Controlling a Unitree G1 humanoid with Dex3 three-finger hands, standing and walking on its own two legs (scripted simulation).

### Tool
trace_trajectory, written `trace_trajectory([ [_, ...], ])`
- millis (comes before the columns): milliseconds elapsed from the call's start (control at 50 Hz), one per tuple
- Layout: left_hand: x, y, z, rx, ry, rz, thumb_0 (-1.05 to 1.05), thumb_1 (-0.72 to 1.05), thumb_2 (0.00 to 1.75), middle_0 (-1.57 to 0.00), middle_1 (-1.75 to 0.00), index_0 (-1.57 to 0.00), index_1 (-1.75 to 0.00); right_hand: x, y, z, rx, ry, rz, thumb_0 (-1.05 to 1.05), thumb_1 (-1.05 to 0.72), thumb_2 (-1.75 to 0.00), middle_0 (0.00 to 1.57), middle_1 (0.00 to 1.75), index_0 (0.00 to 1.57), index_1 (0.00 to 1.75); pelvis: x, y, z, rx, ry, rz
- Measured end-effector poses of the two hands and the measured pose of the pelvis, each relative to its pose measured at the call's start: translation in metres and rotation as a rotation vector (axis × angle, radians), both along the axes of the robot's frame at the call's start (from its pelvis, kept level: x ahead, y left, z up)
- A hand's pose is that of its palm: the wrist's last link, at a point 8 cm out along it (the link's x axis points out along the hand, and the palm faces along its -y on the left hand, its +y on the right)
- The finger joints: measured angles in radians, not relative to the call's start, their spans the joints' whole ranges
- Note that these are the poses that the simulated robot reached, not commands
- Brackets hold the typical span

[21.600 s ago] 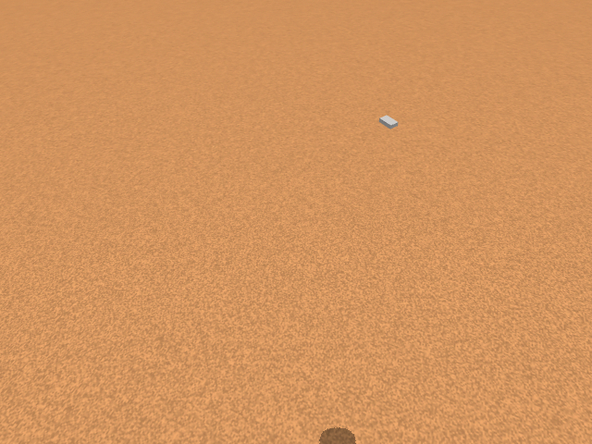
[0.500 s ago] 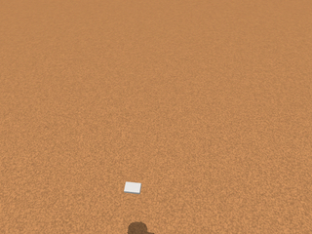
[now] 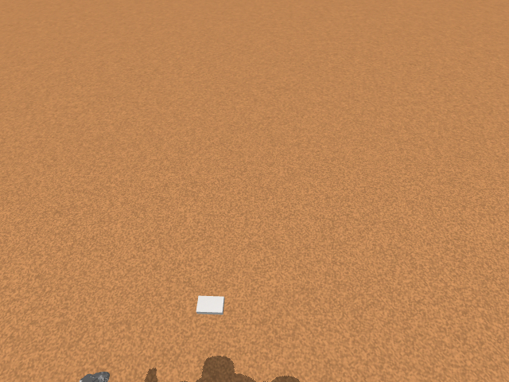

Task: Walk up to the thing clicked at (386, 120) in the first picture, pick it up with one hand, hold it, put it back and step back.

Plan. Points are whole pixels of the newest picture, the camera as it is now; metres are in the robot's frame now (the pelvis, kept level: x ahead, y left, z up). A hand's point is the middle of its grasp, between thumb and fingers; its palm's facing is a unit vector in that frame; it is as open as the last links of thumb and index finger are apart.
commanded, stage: walk up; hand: left
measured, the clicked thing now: (210, 305) +0.49 +0.22 -0.75
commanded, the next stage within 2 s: none
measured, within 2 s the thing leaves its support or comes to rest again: neither
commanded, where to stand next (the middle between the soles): +0.09 +0.00 m, yaw -2 degrees
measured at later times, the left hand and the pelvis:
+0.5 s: hand out of the picture +0.10 +0.25 -0.14, palm faces -0.07 -0.93 -0.37, open 7.3 cm; pelvis +0.02 -0.01 +0.01, yaw -2 degrees
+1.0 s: hand (121, 371) +0.17 +0.27 -0.16, palm faces -0.04 -0.91 -0.40, open 7.3 cm; pelvis +0.07 +0.00 -0.01, yaw -1 degrees
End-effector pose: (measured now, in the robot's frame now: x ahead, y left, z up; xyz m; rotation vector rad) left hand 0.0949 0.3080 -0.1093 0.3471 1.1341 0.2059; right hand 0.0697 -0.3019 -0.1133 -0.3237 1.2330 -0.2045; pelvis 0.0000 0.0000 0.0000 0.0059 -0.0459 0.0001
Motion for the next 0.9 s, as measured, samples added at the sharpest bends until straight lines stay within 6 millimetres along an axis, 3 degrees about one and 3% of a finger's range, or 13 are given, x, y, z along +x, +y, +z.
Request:
trace_trajectory([
  [160,0.001,0.005,-0.003,-0.002,0.046,-0.005,0.00,0.91,0.90,-0.21,-0.30,-0.21,-0.30,-0.006,0.006,0.002,0.003,0.008,-0.043,0.01,-0.90,-0.90,0.20,0.30,0.21,0.30,0.003,0.004,0.003,-0.003,-0.011,-0.018],
  [440,0.001,-0.009,0.003,0.000,0.066,-0.015,0.00,0.91,0.90,-0.21,-0.30,-0.21,-0.30,0.023,-0.005,0.005,0.018,-0.057,-0.039,0.00,-0.90,-0.90,0.20,0.30,0.21,0.30,0.005,-0.004,0.006,0.006,-0.007,-0.032],
  [560,0.006,-0.013,0.010,0.014,0.077,-0.040,0.00,0.91,0.90,-0.21,-0.30,-0.21,-0.30,0.020,-0.023,0.005,0.025,-0.084,-0.044,0.00,-0.90,-0.90,0.20,0.30,0.21,0.30,0.028,-0.016,0.005,0.008,-0.008,-0.051],
  [680,0.016,-0.024,0.016,0.045,0.053,-0.024,0.00,0.91,0.90,-0.21,-0.30,-0.21,-0.30,0.022,-0.045,-0.004,0.014,-0.003,-0.062,0.00,-0.90,-0.90,0.20,0.30,0.21,0.30,0.053,-0.032,0.003,-0.005,-0.016,-0.041],
  [800,0.019,-0.022,0.028,0.071,0.078,-0.007,0.00,0.91,0.90,-0.21,-0.30,-0.21,-0.30,0.046,-0.046,0.000,0.006,0.011,-0.041,0.01,-0.90,-0.90,0.20,0.30,0.21,0.30,0.068,-0.028,0.011,-0.010,-0.007,-0.039],
  [900,0.038,-0.010,0.017,0.070,0.088,-0.006,0.00,0.91,0.90,-0.21,-0.30,-0.21,-0.30,0.064,-0.031,-0.004,-0.005,0.006,-0.038,0.00,-0.90,-0.90,0.20,0.30,0.21,0.30,0.071,-0.016,0.004,-0.007,-0.005,-0.038],
])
